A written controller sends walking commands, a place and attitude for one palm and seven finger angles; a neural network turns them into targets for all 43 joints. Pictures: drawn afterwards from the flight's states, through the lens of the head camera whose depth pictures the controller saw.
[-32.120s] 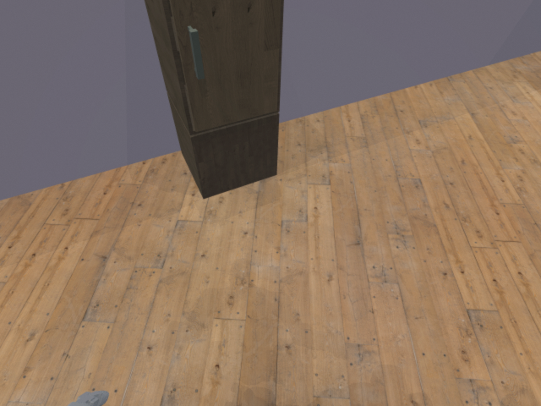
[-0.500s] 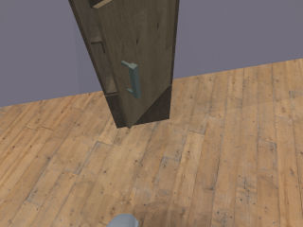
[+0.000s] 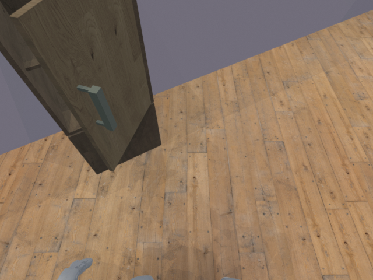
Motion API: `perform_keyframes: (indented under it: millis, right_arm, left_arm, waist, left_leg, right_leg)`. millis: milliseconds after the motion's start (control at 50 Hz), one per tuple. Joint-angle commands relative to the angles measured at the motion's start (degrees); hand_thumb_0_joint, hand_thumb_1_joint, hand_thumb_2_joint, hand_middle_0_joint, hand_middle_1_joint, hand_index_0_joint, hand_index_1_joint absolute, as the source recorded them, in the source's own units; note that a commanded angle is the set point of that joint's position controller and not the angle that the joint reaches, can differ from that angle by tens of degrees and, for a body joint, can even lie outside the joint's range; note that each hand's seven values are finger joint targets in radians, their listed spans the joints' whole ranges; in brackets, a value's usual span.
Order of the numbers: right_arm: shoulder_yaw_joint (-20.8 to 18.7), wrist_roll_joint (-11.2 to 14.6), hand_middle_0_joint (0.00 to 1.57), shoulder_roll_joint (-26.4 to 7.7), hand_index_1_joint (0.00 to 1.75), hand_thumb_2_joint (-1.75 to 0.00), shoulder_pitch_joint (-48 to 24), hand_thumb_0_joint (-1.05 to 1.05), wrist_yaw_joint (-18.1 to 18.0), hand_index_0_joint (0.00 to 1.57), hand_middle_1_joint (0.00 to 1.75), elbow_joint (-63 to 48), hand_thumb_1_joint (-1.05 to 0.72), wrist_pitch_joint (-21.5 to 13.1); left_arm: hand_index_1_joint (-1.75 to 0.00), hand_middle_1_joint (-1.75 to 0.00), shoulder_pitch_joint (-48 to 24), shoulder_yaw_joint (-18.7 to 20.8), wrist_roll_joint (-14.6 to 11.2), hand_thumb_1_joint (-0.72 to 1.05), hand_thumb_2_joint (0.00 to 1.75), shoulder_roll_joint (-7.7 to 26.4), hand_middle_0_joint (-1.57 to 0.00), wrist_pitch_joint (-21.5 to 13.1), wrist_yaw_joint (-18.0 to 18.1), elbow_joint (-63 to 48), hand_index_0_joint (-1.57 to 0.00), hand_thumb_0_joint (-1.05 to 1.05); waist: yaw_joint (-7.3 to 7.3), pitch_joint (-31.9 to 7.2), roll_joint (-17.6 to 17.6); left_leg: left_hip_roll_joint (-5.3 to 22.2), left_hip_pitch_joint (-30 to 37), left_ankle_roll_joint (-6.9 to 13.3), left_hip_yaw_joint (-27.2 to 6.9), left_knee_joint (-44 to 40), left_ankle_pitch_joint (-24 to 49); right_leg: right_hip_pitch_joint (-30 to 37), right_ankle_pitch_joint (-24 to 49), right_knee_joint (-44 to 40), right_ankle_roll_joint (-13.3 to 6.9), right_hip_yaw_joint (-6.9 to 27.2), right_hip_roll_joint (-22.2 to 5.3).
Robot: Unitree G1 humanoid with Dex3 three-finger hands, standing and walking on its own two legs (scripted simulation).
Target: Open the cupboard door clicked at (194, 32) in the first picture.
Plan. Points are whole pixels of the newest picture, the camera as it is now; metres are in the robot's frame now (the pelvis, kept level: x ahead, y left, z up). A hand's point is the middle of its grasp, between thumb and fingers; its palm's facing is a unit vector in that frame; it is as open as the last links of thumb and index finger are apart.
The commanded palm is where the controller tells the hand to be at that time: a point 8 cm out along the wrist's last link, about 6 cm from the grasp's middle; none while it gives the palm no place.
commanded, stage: walk to a spot facing it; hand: left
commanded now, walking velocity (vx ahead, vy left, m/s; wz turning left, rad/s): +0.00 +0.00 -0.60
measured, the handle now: (97, 108) +0.51 +0.29 +0.00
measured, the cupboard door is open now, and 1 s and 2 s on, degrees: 43 43 43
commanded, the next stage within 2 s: none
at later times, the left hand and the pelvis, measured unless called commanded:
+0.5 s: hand (124, 245) +0.20 +0.18 -0.15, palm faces -0.31 -0.93 -0.20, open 7.4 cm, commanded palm none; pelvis +0.03 +0.02 +0.02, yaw -19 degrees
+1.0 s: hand (147, 227) +0.25 +0.13 -0.17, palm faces -0.55 -0.82 -0.17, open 7.4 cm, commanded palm none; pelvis +0.12 -0.02 +0.01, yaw -37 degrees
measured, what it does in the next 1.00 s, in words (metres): walks ahead, turning right: left foot, then right foot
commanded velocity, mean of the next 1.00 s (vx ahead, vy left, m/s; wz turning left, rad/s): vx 0.14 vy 0.00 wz -0.60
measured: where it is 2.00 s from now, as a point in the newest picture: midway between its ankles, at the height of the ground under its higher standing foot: (269, 230)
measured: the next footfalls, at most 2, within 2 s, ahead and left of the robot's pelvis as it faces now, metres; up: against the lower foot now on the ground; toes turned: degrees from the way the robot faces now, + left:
left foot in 0.28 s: +0.10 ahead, +0.13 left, +0.00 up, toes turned -9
right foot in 0.60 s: +0.01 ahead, -0.12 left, +0.00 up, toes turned -26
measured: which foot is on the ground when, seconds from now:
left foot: down 0.00-0.00, up 0.02-0.26, down 0.28-0.60, up 0.62-0.90, down 0.92-1.00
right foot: down 0.00-0.28, up 0.30-0.58, down 0.60-0.92, up 0.94-1.00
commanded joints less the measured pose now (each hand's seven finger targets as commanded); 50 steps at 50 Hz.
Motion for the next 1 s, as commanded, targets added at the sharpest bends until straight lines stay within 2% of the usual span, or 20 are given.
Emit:
perform_keyframes:
  millis: [0,80,200,220,260,280,360,480,520,540,560,580,600,660,800,860,880,900,920,980]
  right_arm:
    - [-2.5,1.1,0.20,-6.3,0.30,-0.90,-5.1,0.00,-0.7,0.20,0.30,-6.6,-0.90,-0.1]
    - [-2.1,0.9,0.20,-5.0,0.30,-0.90,-3.0,0.00,-0.4,0.20,0.30,-3.7,-0.90,0.0]
    - [-2.0,1.2,0.20,-4.5,0.30,-0.90,3.9,0.00,-0.7,0.20,0.30,-1.3,-0.90,-0.9]
    - [-2.2,1.0,0.20,-6.1,0.30,-0.90,6.6,0.00,-0.9,0.20,0.30,-0.6,-0.90,-1.4]
    - [-3.6,-0.3,0.20,-15.0,0.30,-0.90,8.6,0.00,-1.3,0.20,0.30,-1.9,-0.90,-2.1]
    - [-3.4,-0.8,0.20,-14.6,0.30,-0.90,7.5,0.00,-1.3,0.20,0.30,-2.3,-0.90,-2.2]
    - [-2.2,-0.7,0.20,-9.8,0.30,-0.90,1.4,0.00,-1.5,0.20,0.30,-3.4,-0.90,-2.4]
    - [-3.4,-0.6,0.20,-11.3,0.30,-0.90,7.0,0.00,-0.9,0.20,0.30,-0.9,-0.90,-2.0]
    - [-3.7,-0.2,0.20,-11.4,0.30,-0.90,5.8,0.00,-0.6,0.20,0.30,-0.9,-0.90,-1.7]
    - [-3.8,0.2,0.20,-11.0,0.30,-0.90,5.0,0.00,-0.4,0.20,0.30,-1.6,-0.90,-1.5]
    - [-3.2,0.8,0.20,-7.5,0.30,-0.90,3.9,0.00,0.0,0.20,0.30,-3.2,-0.90,-1.3]
    - [-2.2,0.9,0.20,-4.9,0.30,-0.90,-1.1,0.00,0.1,0.20,0.30,-5.9,-0.90,-0.8]
    - [-2.0,0.6,0.20,-5.0,0.30,-0.90,-4.7,0.00,0.1,0.20,0.30,-6.9,-0.90,-0.6]
    - [-2.8,0.3,0.20,-6.1,0.30,-0.90,-4.2,0.00,0.6,0.20,0.30,-4.6,-0.90,-0.9]
    - [-2.8,0.5,0.20,-4.2,0.30,-0.90,-5.8,0.00,1.8,0.20,0.30,-4.9,-0.90,-2.6]
    - [-3.0,0.6,0.20,-5.5,0.30,-0.90,4.0,0.00,0.9,0.20,0.30,-1.8,-0.90,-4.0]
    - [-3.7,-0.1,0.20,-10.0,0.30,-0.90,11.2,0.00,0.0,0.20,0.30,0.5,-0.90,-4.7]
    - [-4.7,-1.5,0.20,-16.1,0.30,-0.90,18.7,0.00,-0.4,0.20,0.30,1.5,-0.90,-5.1]
    - [-4.3,-1.2,0.20,-15.9,0.30,-0.90,18.1,0.00,-0.7,0.20,0.30,0.9,-0.90,-4.8]
    - [-2.3,-0.8,0.20,-8.6,0.30,-0.90,9.3,0.00,-0.3,0.20,0.30,-0.7,-0.90,-5.6]
  left_arm:
    - [-0.30,-0.30,10.3,3.3,0.2,0.90,0.90,13.6,-0.20,-0.8,2.6,-0.5,-0.20,0.00]
    - [-0.30,-0.30,2.0,2.3,0.6,0.90,0.90,9.3,-0.20,-0.5,3.6,-2.7,-0.20,0.00]
    - [-0.30,-0.30,-1.1,2.4,0.3,0.90,0.90,9.2,-0.20,0.1,2.9,-2.5,-0.20,0.00]
    - [-0.30,-0.30,-2.1,2.0,-0.1,0.90,0.90,7.9,-0.20,0.3,2.8,-3.1,-0.20,0.00]
    - [-0.30,-0.30,-0.4,0.8,-0.5,0.90,0.90,3.2,-0.20,0.4,1.8,-5.2,-0.20,0.00]
    - [-0.30,-0.30,-1.5,1.4,0.2,0.90,0.90,4.8,-0.20,0.4,1.3,-5.1,-0.20,0.00]
    - [-0.30,-0.30,-2.1,1.4,0.3,0.90,0.90,2.2,-0.20,0.7,-0.1,-3.0,-0.20,0.00]
    - [-0.30,-0.30,-4.4,0.4,0.0,0.90,0.90,0.7,-0.20,0.0,-0.1,-3.8,-0.20,0.00]
    - [-0.30,-0.30,-1.2,0.7,0.1,0.90,0.90,1.6,-0.20,-0.4,0.2,-3.0,-0.20,0.00]
    - [-0.30,-0.30,2.2,1.1,0.2,0.90,0.90,3.6,-0.20,-0.6,0.5,-2.0,-0.20,0.00]
    - [-0.30,-0.30,6.0,2.2,0.7,0.90,0.90,9.0,-0.20,-1.1,1.3,-0.9,-0.20,0.00]
    - [-0.30,-0.30,10.1,3.2,0.3,0.90,0.90,13.9,-0.20,-1.2,1.9,0.4,-0.20,0.00]
    - [-0.30,-0.30,11.0,3.4,-0.1,0.90,0.90,13.9,-0.20,-0.9,2.3,0.2,-0.20,0.00]
    - [-0.30,-0.30,4.8,2.5,0.2,0.90,0.90,8.1,-0.20,-1.6,3.1,-0.8,-0.20,0.00]
    - [-0.30,-0.30,5.6,3.0,0.7,0.90,0.90,9.5,-0.20,-3.0,1.7,0.5,-0.20,0.00]
    - [-0.30,-0.30,1.6,2.8,0.4,0.90,0.90,7.5,-0.20,-3.0,1.3,0.1,-0.20,0.00]
    - [-0.30,-0.30,1.5,1.9,0.1,0.90,0.90,3.5,-0.20,-2.9,0.9,-0.9,-0.20,0.00]
    - [-0.30,-0.30,1.2,1.0,-0.4,0.90,0.90,0.2,-0.20,-2.9,0.3,-2.8,-0.20,0.00]
    - [-0.30,-0.30,-2.7,1.5,0.2,0.90,0.90,2.6,-0.20,-3.5,-0.2,-4.5,-0.20,0.00]
    - [-0.30,-0.30,-2.8,1.5,1.0,0.90,0.90,1.3,-0.20,-3.5,-1.4,-1.5,-0.20,0.00]
  waist:
    - [4.66,-9.9,-12.2]
    - [0.19,-10.2,-9.6]
    - [-2.95,-9.7,-8.7]
    - [-4.30,-10.1,-5.4]
    - [-3.97,-10.1,18.6]
    - [-3.94,-8.7,13.1]
    - [-0.64,-6.3,10.6]
    - [-3.65,-11.1,12.0]
    - [-1.80,-10.8,10.0]
    - [-0.14,-11.2,6.0]
    - [1.51,-12.6,-8.0]
    - [4.79,-11.1,-17.8]
    - [6.13,-8.0,-12.7]
    - [1.41,-9.0,-13.2]
    - [1.09,-4.6,-9.6]
    - [-4.59,-6.6,-5.0]
    - [-7.61,-9.4,7.5]
    - [-9.79,-11.9,23.3]
    - [-9.28,-8.1,12.6]
    - [-3.68,-2.1,7.6]
  left_leg:
    - [-2.5,-18.4,0.1,-6.8,28.1,-13.9]
    - [-2.6,-13.2,-0.8,-5.9,21.8,-5.7]
    - [-6.2,1.7,-0.2,-4.0,-3.8,5.7]
    - [-3.9,8.4,0.6,-6.1,-11.7,8.5]
    - [21.0,10.7,11.7,-32.6,-23.9,11.2]
    - [21.6,5.0,14.5,-32.7,-24.5,8.9]
    - [11.0,5.3,9.7,-11.3,-19.5,24.8]
    - [12.4,11.5,9.3,-4.6,-13.3,37.4]
    - [11.6,8.6,6.6,-2.0,-9.1,34.0]
    - [10.1,3.6,4.1,-0.3,-3.8,28.6]
    - [3.9,-8.5,0.5,5.1,6.8,11.4]
    - [-2.4,-19.5,-1.2,3.0,18.4,-17.6]
    - [-1.8,-23.1,-0.3,-4.1,23.4,-15.0]
    - [-0.6,-21.9,-1.1,-6.2,25.0,-3.7]
    - [-4.9,-10.2,-0.7,-3.4,5.4,-0.2]
    - [-5.9,10.2,-0.2,-2.6,-10.3,6.4]
    - [2.3,21.1,2.2,-12.4,-17.0,-3.0]
    - [20.3,26.9,9.1,-35.7,-24.9,-12.5]
    - [24.6,20.7,13.9,-41.2,-28.4,-14.6]
    - [16.2,10.9,10.1,-22.3,-26.9,2.3]
  right_leg:
    - [15.5,23.3,-13.5,-14.6,27.6,-19.6]
    - [10.1,25.7,-10.7,-11.3,20.0,-12.2]
    - [2.3,17.7,-7.8,-7.1,20.9,-7.4]
    - [-3.3,11.7,-4.8,-4.5,19.3,-5.0]
    - [-14.5,-21.8,18.9,1.7,4.8,4.6]
    - [-13.3,-21.2,27.6,1.8,6.4,2.2]
    - [-13.4,-12.0,29.7,3.4,1.7,-1.0]
    - [-4.0,-12.2,8.5,2.0,-3.3,0.7]
    - [3.3,-3.2,-2.9,1.0,-4.2,1.5]
    - [11.2,5.3,-9.7,-0.2,-1.9,0.0]
    - [21.4,16.0,-13.8,-4.6,13.7,-11.7]
    - [21.8,21.3,-16.5,-11.8,26.4,-22.6]
    - [19.2,13.6,-16.7,-14.0,27.5,-20.9]
    - [17.5,7.4,-16.2,-11.2,21.1,-13.5]
    - [7.7,-7.6,-19.0,-11.2,22.9,-10.8]
    - [-4.0,-9.7,-11.0,-7.4,19.9,-6.2]
    - [-12.6,-11.5,1.8,-4.7,14.5,-0.1]
    - [-24.2,-22.1,22.8,-0.6,2.9,6.4]
    - [-26.8,-18.9,30.9,-1.1,6.5,0.5]
    - [-26.0,-5.4,37.9,0.2,4.5,-4.5]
